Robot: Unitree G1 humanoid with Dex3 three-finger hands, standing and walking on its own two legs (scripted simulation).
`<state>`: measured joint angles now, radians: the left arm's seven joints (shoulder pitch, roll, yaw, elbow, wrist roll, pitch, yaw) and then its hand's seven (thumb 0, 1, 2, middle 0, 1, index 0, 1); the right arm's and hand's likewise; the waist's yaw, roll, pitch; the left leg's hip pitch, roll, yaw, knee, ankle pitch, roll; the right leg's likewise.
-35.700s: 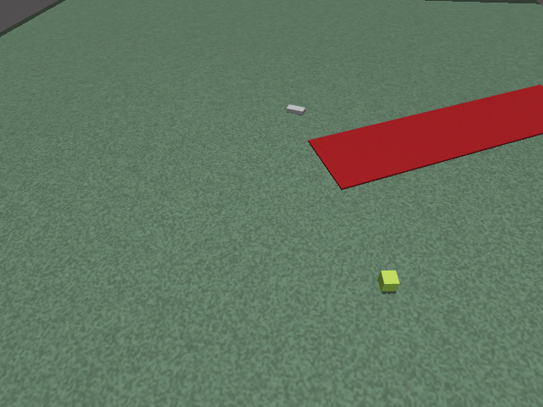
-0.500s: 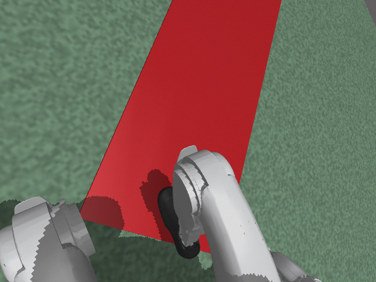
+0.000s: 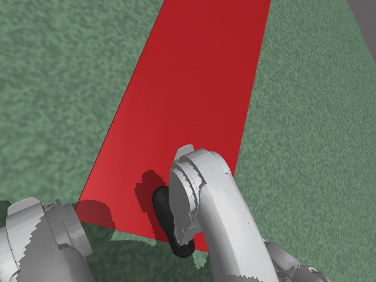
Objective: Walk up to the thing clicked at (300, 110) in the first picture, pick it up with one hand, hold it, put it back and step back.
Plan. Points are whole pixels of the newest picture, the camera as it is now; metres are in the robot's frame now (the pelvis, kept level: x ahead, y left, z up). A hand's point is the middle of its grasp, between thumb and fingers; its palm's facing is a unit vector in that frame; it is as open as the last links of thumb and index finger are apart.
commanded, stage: rest palm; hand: left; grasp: from above
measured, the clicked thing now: out of the picture +0.44 +0.39 -0.29
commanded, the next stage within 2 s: close in 0.20 s
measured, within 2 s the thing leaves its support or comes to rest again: neither
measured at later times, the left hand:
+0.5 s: hand out of the picture +0.43 +0.37 -0.26, palm faces -0.43 -0.19 -0.88, open 13.3 cm
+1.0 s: hand out of the picture +0.42 +0.38 -0.26, palm faces -0.43 -0.18 -0.88, open 11.7 cm
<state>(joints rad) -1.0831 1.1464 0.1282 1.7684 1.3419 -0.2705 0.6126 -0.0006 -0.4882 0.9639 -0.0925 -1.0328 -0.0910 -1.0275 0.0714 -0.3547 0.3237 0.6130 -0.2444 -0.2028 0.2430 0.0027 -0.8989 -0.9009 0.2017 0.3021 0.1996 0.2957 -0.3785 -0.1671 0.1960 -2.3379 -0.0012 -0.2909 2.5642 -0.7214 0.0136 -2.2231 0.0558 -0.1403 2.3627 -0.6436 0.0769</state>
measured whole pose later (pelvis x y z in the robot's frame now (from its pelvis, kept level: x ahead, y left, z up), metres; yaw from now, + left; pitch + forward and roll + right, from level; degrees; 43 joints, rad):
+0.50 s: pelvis +0.00 +0.00 +0.00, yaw +0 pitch +25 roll -18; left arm -1.08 1.18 0.14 1.75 1.30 -0.27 0.59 0.00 -0.37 0.87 -0.15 -1.02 -0.16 -0.99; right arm 0.07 -0.37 0.35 0.62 -0.25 -0.23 0.24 0.00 -0.89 -0.90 0.20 0.30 0.20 0.30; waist -0.38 -0.18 0.23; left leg -2.33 0.00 -0.30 2.57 -0.73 0.01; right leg -2.22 0.05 -0.15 2.36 -0.64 0.09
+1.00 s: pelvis +0.00 +0.00 +0.00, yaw -1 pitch +25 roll -18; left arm -1.08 1.19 0.12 1.75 1.31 -0.29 0.59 0.00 -0.11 0.66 -0.32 -0.88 -0.36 -0.84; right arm 0.06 -0.37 0.36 0.62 -0.25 -0.22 0.24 0.00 -0.89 -0.90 0.20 0.30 0.20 0.30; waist -0.37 -0.19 0.23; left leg -2.33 0.01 -0.30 2.57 -0.72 0.02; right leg -2.21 0.05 -0.15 2.35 -0.63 0.08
